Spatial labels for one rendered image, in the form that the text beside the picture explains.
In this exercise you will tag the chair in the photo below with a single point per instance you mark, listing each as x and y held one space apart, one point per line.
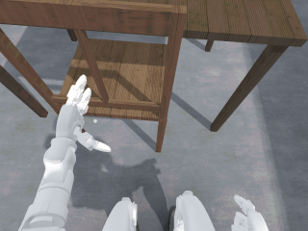
127 79

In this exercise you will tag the left robot thigh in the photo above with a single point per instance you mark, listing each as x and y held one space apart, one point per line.
123 216

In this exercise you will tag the robot right hand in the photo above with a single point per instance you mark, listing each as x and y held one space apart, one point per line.
254 220

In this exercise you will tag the left robot forearm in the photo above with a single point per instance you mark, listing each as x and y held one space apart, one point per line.
49 208

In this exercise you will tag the table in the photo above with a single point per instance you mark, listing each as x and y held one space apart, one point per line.
271 22

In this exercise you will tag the robot left hand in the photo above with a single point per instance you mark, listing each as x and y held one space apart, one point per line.
71 114

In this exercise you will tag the robot right shin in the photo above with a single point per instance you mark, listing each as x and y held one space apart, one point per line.
179 225

